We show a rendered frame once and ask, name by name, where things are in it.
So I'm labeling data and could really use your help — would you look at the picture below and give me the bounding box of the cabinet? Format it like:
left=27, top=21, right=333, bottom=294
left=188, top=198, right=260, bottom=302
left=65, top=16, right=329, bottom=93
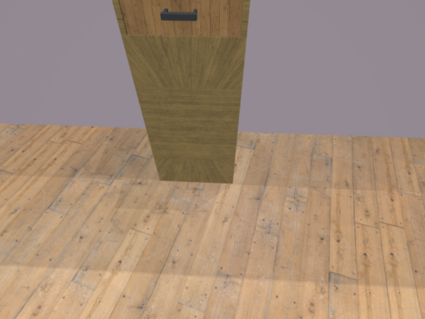
left=112, top=0, right=250, bottom=183

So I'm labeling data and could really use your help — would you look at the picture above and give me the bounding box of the drawer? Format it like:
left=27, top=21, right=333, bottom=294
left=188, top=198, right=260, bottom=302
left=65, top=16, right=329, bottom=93
left=120, top=0, right=242, bottom=37

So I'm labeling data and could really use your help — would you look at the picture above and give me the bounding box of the handle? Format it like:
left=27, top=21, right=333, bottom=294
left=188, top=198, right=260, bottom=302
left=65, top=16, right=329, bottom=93
left=160, top=9, right=197, bottom=21

